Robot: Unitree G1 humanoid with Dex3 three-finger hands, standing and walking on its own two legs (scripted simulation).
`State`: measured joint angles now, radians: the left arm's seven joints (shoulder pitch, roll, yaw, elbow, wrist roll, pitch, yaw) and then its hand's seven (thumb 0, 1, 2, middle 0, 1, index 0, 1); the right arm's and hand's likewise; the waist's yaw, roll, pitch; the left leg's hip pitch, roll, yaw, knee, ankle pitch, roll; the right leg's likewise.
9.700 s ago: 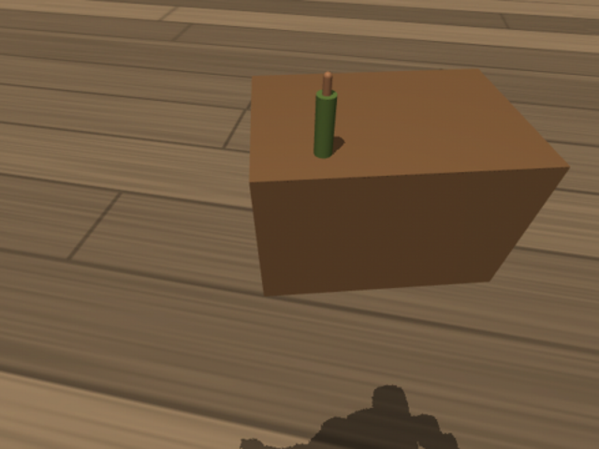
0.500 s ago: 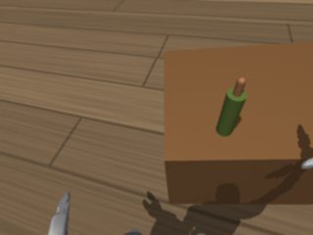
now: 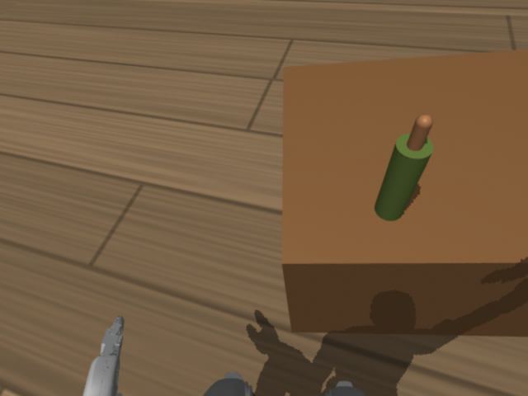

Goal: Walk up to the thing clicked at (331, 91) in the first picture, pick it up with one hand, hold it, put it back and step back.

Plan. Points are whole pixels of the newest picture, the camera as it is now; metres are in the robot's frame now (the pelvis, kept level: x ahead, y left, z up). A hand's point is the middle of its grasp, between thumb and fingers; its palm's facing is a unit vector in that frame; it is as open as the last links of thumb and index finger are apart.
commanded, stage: go down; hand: right
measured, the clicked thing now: (404, 171) +0.49 -0.21 +0.01
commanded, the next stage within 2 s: approach in 1.24 s
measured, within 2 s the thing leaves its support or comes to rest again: neither
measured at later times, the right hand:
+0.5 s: hand out of the picture +0.35 -0.40 +0.07, palm faces +0.26 +0.97 -0.01, open 17.5 cm
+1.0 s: hand out of the picture +0.35 -0.40 +0.07, palm faces +0.24 +0.97 -0.01, open 17.6 cm
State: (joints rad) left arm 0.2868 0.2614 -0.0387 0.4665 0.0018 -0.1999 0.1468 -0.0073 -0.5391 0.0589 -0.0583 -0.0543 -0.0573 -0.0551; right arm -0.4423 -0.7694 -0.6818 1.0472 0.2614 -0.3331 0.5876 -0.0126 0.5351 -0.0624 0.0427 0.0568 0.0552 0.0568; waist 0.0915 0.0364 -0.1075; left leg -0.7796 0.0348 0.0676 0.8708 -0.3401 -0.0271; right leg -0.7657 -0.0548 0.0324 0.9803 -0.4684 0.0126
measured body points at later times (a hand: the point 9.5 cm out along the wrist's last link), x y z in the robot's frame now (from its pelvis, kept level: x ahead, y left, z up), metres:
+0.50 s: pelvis +0.00 +0.00 -0.01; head +0.09 -0.04 +0.43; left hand +0.15 +0.26 -0.05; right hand +0.34 -0.45 +0.08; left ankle +0.05 +0.15 -0.68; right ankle +0.00 -0.12 -0.68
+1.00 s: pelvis +0.00 +0.00 -0.01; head +0.09 -0.05 +0.43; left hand +0.15 +0.26 -0.04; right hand +0.33 -0.45 +0.07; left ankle +0.05 +0.15 -0.68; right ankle +0.00 -0.12 -0.68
